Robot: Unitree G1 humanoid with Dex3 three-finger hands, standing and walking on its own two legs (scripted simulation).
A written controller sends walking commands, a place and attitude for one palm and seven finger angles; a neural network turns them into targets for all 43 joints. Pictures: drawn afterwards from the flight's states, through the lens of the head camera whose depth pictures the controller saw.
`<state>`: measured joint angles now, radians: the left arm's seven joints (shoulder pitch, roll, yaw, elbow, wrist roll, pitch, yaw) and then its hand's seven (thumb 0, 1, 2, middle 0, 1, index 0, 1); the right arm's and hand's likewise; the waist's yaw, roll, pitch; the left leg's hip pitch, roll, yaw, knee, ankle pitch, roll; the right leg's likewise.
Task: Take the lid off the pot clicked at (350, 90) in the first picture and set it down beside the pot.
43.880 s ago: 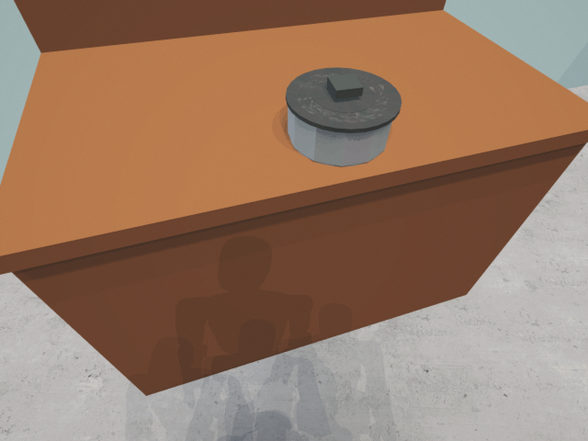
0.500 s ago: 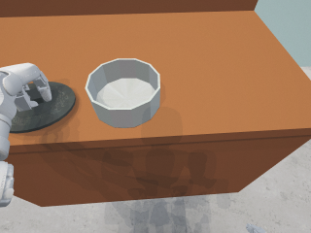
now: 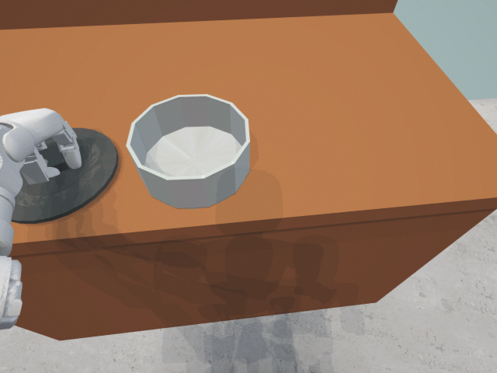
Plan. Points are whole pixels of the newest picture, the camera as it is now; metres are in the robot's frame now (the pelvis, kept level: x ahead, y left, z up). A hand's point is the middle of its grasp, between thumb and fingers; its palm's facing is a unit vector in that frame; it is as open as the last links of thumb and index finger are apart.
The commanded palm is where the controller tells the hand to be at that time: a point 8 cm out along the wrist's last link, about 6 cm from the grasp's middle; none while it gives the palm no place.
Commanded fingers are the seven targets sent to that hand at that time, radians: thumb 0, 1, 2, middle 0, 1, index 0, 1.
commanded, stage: lower the lid onto the table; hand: left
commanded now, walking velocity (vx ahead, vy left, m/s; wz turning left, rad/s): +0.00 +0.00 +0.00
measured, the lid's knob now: (48, 161) +0.45 +0.33 +0.08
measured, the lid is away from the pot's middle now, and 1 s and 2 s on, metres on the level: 0.24 0.25 0.25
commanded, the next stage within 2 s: open the fingers wide in 0.54 s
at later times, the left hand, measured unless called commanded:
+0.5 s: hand (42, 162) +0.43 +0.32 +0.10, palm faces -0.45 -0.11 -0.89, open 5.8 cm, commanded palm +0.43 +0.32 +0.14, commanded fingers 0.00 0.42 1.29 -0.83 -0.70 -1.09 -0.82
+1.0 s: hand (43, 166) +0.42 +0.32 +0.10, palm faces -0.38 -0.09 -0.92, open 5.8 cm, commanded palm +0.43 +0.32 +0.14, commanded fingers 0.00 0.19 1.05 -0.63 -0.72 -0.76 -0.79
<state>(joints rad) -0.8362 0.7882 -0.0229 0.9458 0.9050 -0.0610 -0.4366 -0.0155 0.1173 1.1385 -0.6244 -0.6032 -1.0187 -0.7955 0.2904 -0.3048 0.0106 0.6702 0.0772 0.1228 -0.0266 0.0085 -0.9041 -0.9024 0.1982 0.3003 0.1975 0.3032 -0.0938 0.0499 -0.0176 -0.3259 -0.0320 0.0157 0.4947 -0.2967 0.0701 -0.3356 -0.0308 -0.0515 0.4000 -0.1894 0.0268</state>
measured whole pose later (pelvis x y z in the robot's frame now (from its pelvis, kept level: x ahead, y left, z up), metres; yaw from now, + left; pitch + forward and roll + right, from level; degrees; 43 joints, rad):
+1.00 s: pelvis -0.02 +0.00 -0.01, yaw -2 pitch +11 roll -2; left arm -0.87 0.82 0.01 1.01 0.94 -0.17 -0.34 -0.02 0.18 1.13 -0.55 -0.66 -0.96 -0.87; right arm 0.29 -0.30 0.01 0.66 0.09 0.21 -0.04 0.01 -0.90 -0.90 0.20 0.30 0.20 0.30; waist -0.08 0.04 -0.06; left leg -0.48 -0.01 0.04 0.62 -0.33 0.06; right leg -0.50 -0.01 -0.03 0.52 -0.22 0.02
